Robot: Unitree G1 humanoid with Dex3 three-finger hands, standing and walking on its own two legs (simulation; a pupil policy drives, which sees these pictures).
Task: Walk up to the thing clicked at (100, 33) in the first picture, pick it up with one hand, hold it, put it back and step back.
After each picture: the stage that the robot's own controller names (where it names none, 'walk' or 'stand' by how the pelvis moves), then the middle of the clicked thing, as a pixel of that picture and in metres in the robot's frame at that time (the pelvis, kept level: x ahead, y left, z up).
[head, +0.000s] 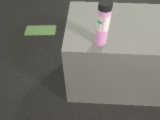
stand; (102, 24) +0.74 -0.09 -0.02
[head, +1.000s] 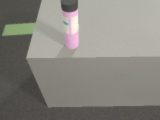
rise first; (70, 25) +0.64 +0.10 +0.02
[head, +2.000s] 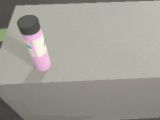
rise first; (36, 46) +0.49 +0.21 +0.02
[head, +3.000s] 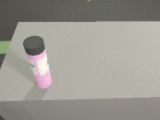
stand; (39, 65) +0.45 +0.20 -0.01
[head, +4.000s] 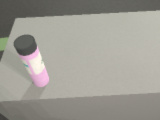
stand; (34, 64) +0.44 +0.21 -0.01
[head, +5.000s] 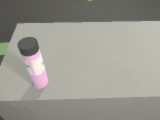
stand; (35, 65) +0.45 +0.22 -0.01
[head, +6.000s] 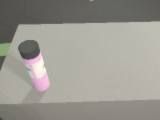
stand; (36, 68) +0.44 +0.21 -0.02
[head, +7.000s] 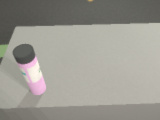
stand; (32, 72) +0.42 +0.23 -0.02
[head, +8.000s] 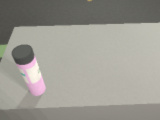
stand; (31, 73) +0.42 +0.23 -0.02
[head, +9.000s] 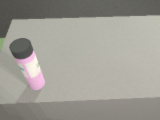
rise first; (30, 67) +0.43 +0.23 -0.01
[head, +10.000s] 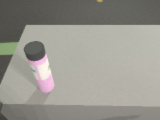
rise first; (41, 69) +0.42 +0.21 -0.01
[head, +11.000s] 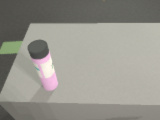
go down; (44, 68) +0.43 +0.21 -0.01
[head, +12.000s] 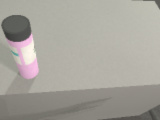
go down; (24, 52) +0.44 +0.18 +0.03
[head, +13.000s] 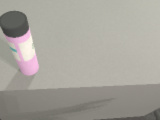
approach; (23, 48) +0.45 +0.19 +0.04
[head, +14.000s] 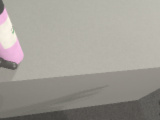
close in; (1, 34) +0.46 +0.21 +0.08
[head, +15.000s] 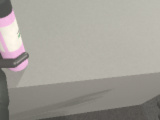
lift; (7, 37) +0.46 +0.20 +0.08
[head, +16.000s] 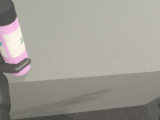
lift; (11, 43) +0.43 +0.20 +0.08
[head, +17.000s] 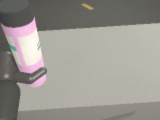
lift; (26, 49) +0.33 +0.16 +0.23
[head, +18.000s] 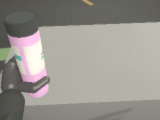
hold; (30, 59) +0.33 +0.16 +0.18
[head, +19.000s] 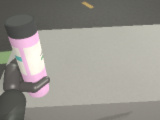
hold; (30, 60) +0.34 +0.16 +0.17
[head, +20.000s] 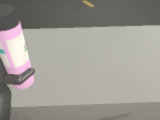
crouch; (13, 52) +0.34 +0.21 +0.19
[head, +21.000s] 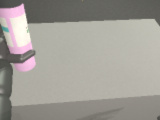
lower; (17, 34) +0.43 +0.20 +0.18
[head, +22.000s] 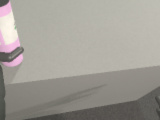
lower; (3, 30) +0.48 +0.20 +0.08
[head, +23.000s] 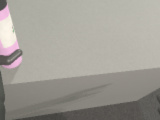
lower; (1, 33) +0.47 +0.20 +0.08
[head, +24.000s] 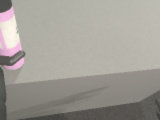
lower; (5, 34) +0.47 +0.20 +0.08
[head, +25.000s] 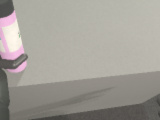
lower; (8, 38) +0.46 +0.20 +0.08
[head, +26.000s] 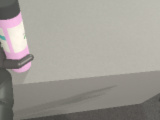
open; (13, 38) +0.46 +0.18 +0.07
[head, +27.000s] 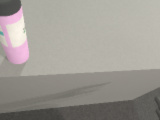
rise; (11, 31) +0.45 +0.18 +0.08
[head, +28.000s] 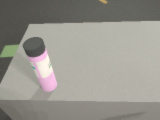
sink last; (42, 67) +0.43 +0.20 +0.03
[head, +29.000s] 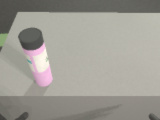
stand; (38, 61) +0.42 +0.19 +0.04
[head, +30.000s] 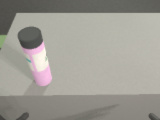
stand; (37, 60) +0.43 +0.19 +0.05
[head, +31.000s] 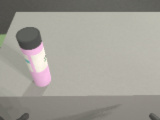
stand; (36, 60) +0.42 +0.19 +0.05
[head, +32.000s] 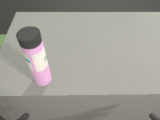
stand; (36, 60) +0.42 +0.19 +0.05
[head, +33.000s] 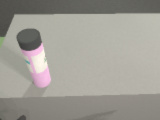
stand; (36, 61) +0.43 +0.18 +0.04
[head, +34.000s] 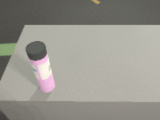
stand; (42, 69) +0.44 +0.19 -0.01
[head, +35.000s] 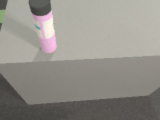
walk; (45, 28) +0.55 +0.16 +0.00
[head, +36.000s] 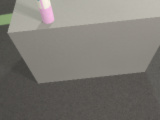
walk; (43, 1) +0.83 +0.25 +0.00
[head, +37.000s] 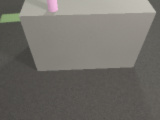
stand; out of the picture +1.07 +0.25 +0.00
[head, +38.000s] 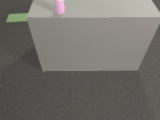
stand; out of the picture +1.08 +0.20 -0.02
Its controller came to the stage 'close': yes
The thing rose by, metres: 0.20
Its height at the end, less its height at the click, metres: +0.00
